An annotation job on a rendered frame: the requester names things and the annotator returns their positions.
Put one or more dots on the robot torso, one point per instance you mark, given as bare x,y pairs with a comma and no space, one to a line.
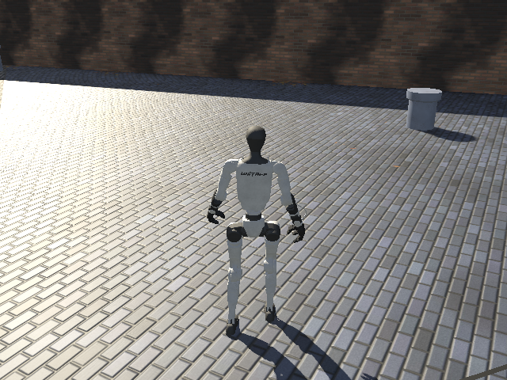
254,183

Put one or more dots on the robot right forearm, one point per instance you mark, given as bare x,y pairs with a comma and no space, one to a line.
294,213

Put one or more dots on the robot right hand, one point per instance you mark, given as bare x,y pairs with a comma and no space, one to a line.
298,230

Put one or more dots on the robot left foot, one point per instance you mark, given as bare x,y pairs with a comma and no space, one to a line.
230,329

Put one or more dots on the robot left forearm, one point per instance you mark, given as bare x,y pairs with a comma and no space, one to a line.
214,204

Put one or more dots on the right robot upper arm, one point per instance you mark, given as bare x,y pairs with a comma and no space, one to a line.
283,182

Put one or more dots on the left robot upper arm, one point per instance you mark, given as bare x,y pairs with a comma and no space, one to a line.
225,177

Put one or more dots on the robot left hand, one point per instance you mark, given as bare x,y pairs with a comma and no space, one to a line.
211,219

